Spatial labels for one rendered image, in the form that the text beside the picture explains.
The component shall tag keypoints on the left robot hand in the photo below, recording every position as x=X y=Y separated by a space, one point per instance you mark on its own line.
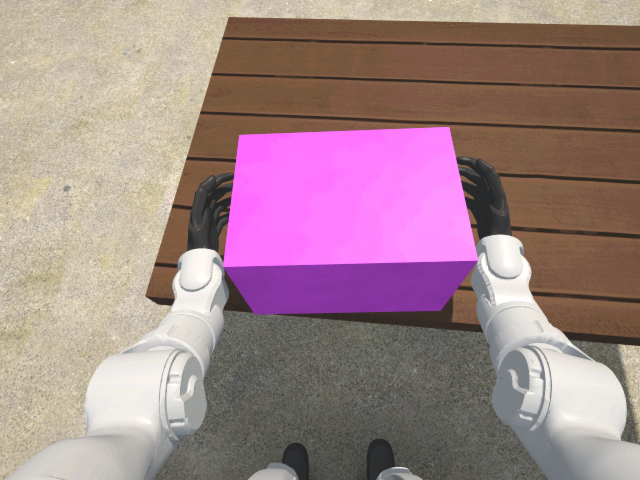
x=205 y=225

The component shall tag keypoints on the left robot upper arm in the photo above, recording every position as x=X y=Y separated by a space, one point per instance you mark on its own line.
x=139 y=406

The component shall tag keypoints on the robot right forearm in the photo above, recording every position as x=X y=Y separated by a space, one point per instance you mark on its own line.
x=506 y=310

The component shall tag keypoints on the carton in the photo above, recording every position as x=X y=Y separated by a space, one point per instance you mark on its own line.
x=348 y=221

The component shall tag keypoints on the robot left foot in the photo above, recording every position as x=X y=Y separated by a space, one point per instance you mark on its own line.
x=296 y=457

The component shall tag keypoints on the robot foot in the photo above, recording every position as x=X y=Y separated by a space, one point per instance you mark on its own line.
x=296 y=457
x=379 y=458

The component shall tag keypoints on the table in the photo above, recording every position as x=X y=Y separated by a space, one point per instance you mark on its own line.
x=554 y=108

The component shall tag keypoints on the robot left forearm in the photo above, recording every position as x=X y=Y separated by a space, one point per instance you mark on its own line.
x=195 y=321

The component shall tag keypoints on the right robot upper arm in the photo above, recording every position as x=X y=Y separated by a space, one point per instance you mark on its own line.
x=568 y=412

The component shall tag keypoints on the right robot hand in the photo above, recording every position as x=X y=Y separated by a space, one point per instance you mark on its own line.
x=489 y=206

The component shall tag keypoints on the robot right foot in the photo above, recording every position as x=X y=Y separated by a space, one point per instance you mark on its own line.
x=379 y=458

